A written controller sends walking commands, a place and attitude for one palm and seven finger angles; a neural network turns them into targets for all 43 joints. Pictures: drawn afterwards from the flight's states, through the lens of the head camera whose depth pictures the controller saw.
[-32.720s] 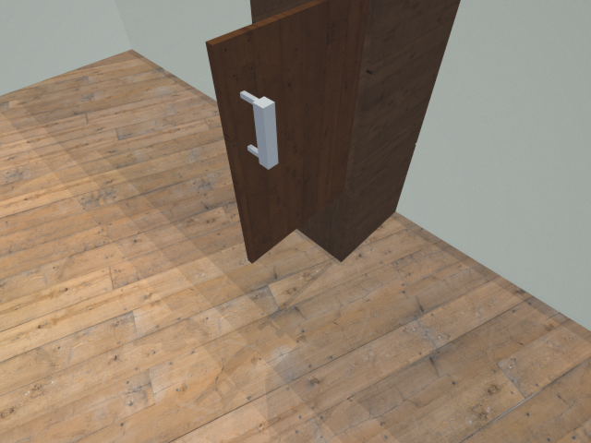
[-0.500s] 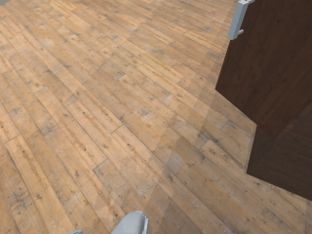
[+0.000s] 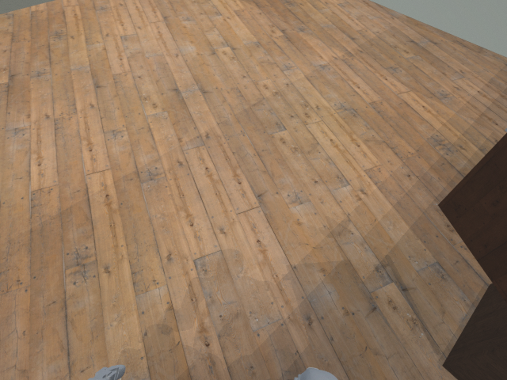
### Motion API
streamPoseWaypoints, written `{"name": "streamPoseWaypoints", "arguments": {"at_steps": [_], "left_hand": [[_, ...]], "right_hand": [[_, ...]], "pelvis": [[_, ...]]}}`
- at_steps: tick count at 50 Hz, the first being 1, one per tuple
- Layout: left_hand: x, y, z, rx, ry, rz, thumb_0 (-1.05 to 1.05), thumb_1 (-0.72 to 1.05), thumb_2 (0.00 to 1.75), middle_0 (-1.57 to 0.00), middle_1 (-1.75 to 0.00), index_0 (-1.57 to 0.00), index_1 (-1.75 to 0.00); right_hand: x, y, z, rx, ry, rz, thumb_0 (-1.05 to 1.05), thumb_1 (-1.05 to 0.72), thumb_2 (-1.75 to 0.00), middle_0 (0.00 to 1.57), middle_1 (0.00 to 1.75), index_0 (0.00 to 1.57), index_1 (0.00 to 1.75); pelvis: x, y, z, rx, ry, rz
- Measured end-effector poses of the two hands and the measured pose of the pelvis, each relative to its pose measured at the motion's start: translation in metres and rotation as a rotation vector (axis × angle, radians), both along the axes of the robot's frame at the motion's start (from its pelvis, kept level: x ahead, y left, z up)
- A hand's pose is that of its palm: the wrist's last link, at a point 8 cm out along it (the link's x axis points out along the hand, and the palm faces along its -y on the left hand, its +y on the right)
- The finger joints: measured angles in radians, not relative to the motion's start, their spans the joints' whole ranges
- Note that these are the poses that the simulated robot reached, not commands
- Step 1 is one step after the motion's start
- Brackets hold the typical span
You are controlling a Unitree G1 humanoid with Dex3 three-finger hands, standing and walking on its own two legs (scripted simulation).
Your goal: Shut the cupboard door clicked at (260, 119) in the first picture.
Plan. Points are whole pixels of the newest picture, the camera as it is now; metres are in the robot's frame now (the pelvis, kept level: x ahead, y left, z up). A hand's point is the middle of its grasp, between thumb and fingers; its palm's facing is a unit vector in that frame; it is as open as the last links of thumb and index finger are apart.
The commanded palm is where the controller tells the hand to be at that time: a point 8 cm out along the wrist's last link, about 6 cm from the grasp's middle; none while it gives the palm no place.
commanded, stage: walk to a spot facing it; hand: left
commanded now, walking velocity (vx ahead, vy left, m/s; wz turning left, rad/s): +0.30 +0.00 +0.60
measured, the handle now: out of the picture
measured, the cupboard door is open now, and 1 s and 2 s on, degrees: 60 60 60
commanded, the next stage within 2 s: turn to face it in 0.60 s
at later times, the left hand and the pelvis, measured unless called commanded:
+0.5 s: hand out of the picture +0.05 +0.17 -0.18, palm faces +0.40 -0.90 -0.19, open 7.4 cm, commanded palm none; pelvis +0.14 +0.01 -0.01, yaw +22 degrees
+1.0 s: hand (102, 289) +0.29 +0.32 -0.17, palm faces +0.46 -0.88 -0.15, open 7.4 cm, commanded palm none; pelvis +0.29 +0.13 +0.00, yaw +24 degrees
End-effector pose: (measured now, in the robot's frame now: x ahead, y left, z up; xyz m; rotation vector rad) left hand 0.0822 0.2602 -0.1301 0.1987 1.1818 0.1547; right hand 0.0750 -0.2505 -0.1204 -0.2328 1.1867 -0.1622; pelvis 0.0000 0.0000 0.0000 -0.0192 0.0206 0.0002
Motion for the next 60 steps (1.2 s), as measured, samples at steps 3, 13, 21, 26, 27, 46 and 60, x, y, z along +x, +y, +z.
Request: {"name": "streamPoseWaypoints", "arguments": {"at_steps": [3,13,21,26,27,46,60], "left_hand": [[0.022,-0.009,0.008,0.007,-0.055,-0.002,0.00,0.90,0.90,-0.20,-0.30,-0.20,-0.30],[0.013,-0.036,0.015,0.031,-0.046,0.157,0.00,0.90,0.90,-0.20,-0.30,-0.20,-0.30],[-0.031,-0.051,-0.002,-0.052,0.142,0.349,0.00,0.90,0.90,-0.20,-0.30,-0.20,-0.30],[-0.057,-0.048,-0.022,-0.116,0.263,0.473,0.00,0.90,0.90,-0.21,-0.30,-0.20,-0.30],[-0.060,-0.044,-0.027,-0.128,0.287,0.490,0.00,0.90,0.90,-0.21,-0.30,-0.20,-0.30],[0.151,0.110,-0.008,-0.047,-0.061,0.504,0.00,0.91,0.90,-0.20,-0.30,-0.19,-0.30],[0.239,0.097,-0.027,-0.076,0.066,0.342,0.00,0.91,0.90,-0.20,-0.30,-0.20,-0.30]], "right_hand": [[-0.002,-0.009,-0.008,0.017,0.038,0.000,0.01,-0.90,-0.90,0.20,0.30,0.21,0.30],[0.055,-0.031,-0.020,0.044,0.136,0.089,0.01,-0.91,-0.90,0.20,0.30,0.20,0.30],[0.164,0.011,-0.014,0.046,0.121,0.266,0.01,-0.91,-0.90,0.20,0.30,0.20,0.30],[0.255,0.074,-0.019,0.035,0.053,0.430,0.01,-0.91,-0.90,0.20,0.30,0.20,0.30],[0.274,0.088,-0.021,0.032,0.022,0.456,0.01,-0.91,-0.90,0.20,0.30,0.20,0.30],[0.344,0.184,0.004,-0.012,0.013,0.447,0.01,-0.92,-0.90,0.20,0.30,0.21,0.30],[0.333,0.160,-0.039,0.017,0.218,0.200,0.01,-0.91,-0.90,0.20,0.30,0.21,0.30]], "pelvis": [[0.011,-0.010,-0.001,0.008,-0.001,0.030],[0.067,-0.030,0.000,0.038,0.003,0.180],[0.117,-0.012,0.001,0.025,0.014,0.322],[0.152,0.019,-0.014,0.015,0.010,0.391],[0.160,0.028,-0.019,0.014,0.008,0.402],[0.266,0.118,0.004,-0.004,-0.032,0.473],[0.342,0.127,-0.018,-0.004,-0.026,0.298]]}}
